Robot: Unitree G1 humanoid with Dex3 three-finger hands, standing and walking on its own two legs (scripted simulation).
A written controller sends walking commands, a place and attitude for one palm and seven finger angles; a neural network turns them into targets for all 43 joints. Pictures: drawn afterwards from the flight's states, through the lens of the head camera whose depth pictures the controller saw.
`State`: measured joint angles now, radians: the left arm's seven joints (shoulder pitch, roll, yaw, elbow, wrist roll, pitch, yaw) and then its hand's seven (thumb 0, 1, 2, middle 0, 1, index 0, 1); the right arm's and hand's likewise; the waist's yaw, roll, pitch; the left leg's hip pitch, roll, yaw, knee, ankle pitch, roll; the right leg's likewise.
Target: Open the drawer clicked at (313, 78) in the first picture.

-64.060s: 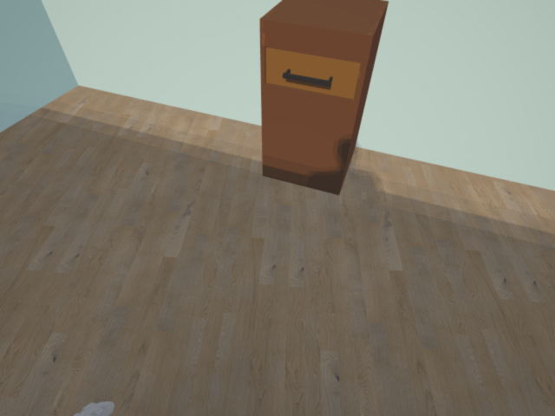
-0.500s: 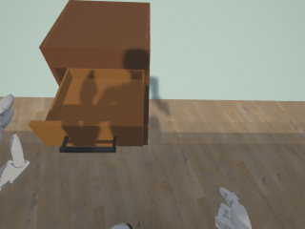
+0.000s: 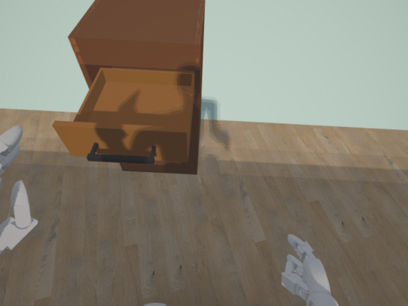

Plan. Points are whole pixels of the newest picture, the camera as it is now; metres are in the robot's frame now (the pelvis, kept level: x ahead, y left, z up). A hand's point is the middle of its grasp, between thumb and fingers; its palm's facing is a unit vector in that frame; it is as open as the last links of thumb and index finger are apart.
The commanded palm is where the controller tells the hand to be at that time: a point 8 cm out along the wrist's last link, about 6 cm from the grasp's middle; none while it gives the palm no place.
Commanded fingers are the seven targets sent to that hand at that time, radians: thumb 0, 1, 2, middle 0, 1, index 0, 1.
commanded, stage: stop stepping back and stand still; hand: left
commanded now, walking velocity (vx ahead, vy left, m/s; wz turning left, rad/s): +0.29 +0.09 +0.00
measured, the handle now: (122, 153) +0.52 +0.29 -0.14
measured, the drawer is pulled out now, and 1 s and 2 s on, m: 0.30 0.30 0.30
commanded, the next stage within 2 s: let the arm hang, fingers relaxed in 0.58 s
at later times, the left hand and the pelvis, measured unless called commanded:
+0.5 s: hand (22, 272) +0.13 +0.21 +0.18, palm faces +0.39 -0.77 -0.50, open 7.4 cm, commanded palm +0.07 +0.26 +0.18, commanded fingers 0.00 0.90 0.90 -0.20 -0.30 -0.20 -0.30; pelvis -0.05 -0.03 +0.00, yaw +3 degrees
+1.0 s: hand out of the picture -0.02 +0.16 -0.16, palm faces +0.12 -0.98 -0.18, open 7.1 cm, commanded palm none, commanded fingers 0.00 0.90 0.90 -0.20 -0.30 -0.20 -0.30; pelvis -0.05 -0.02 +0.00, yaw +6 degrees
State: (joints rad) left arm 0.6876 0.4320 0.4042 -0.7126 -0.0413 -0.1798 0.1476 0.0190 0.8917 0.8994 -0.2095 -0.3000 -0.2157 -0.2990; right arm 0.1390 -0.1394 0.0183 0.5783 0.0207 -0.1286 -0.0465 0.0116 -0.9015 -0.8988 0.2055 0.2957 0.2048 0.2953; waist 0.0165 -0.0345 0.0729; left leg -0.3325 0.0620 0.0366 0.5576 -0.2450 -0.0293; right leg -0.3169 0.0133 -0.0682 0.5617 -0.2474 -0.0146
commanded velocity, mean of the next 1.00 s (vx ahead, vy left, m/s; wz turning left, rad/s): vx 0.07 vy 0.04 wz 0.00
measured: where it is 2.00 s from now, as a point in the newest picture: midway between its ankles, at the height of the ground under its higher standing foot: outside the picture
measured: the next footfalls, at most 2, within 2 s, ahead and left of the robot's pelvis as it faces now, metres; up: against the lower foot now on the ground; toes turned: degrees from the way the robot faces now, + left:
left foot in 0.24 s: -0.01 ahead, +0.10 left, +0.00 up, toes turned +6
right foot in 0.36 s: +0.04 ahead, -0.11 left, +0.00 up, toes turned +3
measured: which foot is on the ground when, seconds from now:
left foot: down 0.00-0.00, up 0.02-0.22, down 0.24-1.00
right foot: down 0.00-0.26, up 0.28-0.34, down 0.36-1.00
